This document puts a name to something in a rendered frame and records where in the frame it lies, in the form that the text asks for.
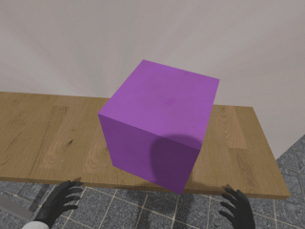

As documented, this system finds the table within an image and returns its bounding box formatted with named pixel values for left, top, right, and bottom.
left=0, top=92, right=291, bottom=220

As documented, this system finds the robot right hand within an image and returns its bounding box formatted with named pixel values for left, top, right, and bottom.
left=218, top=187, right=255, bottom=229

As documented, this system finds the robot left hand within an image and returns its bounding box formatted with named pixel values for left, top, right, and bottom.
left=34, top=180, right=83, bottom=229

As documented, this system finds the carton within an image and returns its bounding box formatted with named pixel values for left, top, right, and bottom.
left=98, top=59, right=220, bottom=195

